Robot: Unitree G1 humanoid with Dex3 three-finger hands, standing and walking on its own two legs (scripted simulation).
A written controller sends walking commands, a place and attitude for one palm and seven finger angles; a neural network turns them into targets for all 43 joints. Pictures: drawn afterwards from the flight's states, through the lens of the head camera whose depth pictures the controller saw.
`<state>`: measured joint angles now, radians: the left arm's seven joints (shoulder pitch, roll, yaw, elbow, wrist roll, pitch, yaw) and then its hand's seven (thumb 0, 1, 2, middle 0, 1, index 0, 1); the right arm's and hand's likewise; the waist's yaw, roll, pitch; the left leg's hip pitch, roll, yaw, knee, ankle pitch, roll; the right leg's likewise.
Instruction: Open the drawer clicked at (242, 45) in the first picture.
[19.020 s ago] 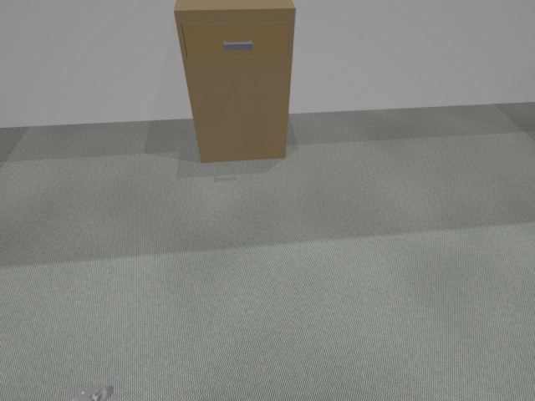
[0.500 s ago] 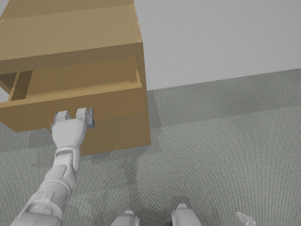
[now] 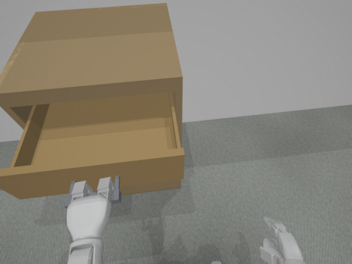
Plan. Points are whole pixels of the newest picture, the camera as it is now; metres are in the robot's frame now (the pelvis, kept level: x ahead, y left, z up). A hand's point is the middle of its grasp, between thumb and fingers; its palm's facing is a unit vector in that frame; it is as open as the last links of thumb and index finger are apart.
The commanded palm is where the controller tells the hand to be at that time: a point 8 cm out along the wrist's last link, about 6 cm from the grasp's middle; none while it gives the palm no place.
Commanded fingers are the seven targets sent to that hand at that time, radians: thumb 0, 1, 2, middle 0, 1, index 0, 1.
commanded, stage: pull the drawer open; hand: left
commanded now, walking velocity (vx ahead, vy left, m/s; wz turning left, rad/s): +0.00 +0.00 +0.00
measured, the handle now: (94, 190) +0.29 +0.23 -0.04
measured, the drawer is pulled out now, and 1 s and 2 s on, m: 0.21 0.30 0.30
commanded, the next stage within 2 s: open the thumb to release the handle in 1.04 s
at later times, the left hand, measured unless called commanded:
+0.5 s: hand (99, 224) +0.21 +0.20 -0.05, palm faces -0.06 -0.08 -1.00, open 6.1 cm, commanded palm +0.16 +0.19 +0.00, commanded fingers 0.00 0.90 0.90 -0.40 -1.35 -0.40 -1.35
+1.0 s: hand out of the picture +0.14 +0.19 -0.05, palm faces -0.03 -0.10 -0.99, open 6.3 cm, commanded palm +0.09 +0.19 +0.00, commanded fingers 0.00 0.90 0.90 -0.40 -1.35 -0.40 -1.35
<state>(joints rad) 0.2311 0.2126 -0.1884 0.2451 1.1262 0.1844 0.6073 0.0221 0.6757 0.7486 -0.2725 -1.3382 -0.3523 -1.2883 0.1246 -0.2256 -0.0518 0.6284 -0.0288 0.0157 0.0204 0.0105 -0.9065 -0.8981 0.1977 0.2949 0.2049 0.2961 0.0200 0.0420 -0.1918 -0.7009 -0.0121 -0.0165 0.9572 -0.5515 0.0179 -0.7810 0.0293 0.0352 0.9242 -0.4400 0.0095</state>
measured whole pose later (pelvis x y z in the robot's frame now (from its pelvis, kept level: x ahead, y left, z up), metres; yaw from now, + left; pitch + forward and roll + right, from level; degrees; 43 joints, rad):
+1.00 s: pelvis -0.03 -0.02 -0.02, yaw +0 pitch +16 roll +1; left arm 0.52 0.22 -0.13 0.03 1.14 0.05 0.59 0.03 0.68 0.76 -0.24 -1.31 -0.34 -1.24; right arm 0.08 -0.19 -0.01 0.56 -0.07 -0.01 0.05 0.01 -0.91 -0.90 0.20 0.29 0.21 0.30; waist 0.07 0.03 -0.21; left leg -0.78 -0.01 0.00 1.09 -0.59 -0.01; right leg -0.89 0.04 0.04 1.10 -0.49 -0.02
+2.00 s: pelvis -0.04 -0.03 -0.02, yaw +2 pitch +15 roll +1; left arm 0.31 0.23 -0.17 0.22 1.13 0.12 0.64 0.00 -0.49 0.30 -0.31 -1.20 -0.35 -1.24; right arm 0.07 -0.22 -0.03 0.66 -0.04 -0.01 -0.05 0.01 -0.91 -0.90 0.20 0.30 0.21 0.30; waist 0.07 0.03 -0.17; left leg -0.77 -0.02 -0.03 1.04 -0.53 -0.02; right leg -0.86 0.02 0.02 1.04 -0.44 -0.02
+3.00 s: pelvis -0.03 -0.02 +0.02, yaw +1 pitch +8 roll +1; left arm 0.41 0.27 -0.18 0.02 1.07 0.14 0.50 0.00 -0.49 0.30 -0.32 -1.20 -0.42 -1.22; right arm 0.08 -0.22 -0.02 0.62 -0.03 0.02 -0.03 0.01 -0.91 -0.90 0.20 0.30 0.21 0.30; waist 0.08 0.05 -0.12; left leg -0.51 -0.01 -0.02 0.84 -0.47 -0.01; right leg -0.61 0.03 0.03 0.85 -0.38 -0.02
